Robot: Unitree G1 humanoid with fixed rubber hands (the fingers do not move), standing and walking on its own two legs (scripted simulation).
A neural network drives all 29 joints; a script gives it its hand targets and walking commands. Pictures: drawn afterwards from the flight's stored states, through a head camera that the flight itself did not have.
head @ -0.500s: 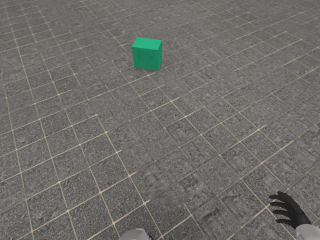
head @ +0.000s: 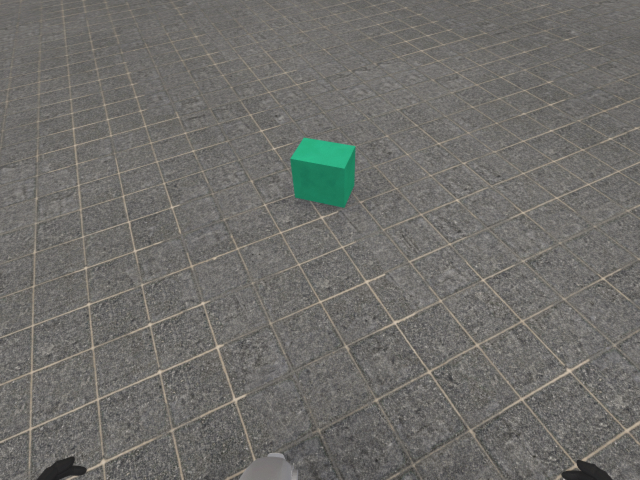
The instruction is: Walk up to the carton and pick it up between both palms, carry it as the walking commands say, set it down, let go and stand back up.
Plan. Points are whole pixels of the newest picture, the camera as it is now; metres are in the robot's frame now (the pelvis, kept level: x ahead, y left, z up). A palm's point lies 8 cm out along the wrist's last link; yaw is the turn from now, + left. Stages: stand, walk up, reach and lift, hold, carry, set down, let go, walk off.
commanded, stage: walk up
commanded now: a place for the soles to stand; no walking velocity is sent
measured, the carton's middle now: (324, 172) +1.46 +0.11 -0.66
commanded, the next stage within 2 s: none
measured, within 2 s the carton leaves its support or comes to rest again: neither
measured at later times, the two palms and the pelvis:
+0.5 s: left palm (116, 325) +0.36 +0.38 -0.09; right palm (547, 342) +0.34 -0.30 -0.07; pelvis +0.27 +0.05 +0.00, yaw +0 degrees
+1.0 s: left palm (116, 249) +0.52 +0.45 -0.09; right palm (467, 195) +0.65 -0.24 -0.06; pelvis +0.50 +0.09 -0.02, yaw +2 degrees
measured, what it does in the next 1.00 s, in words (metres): walks ahead: left foot, then right foot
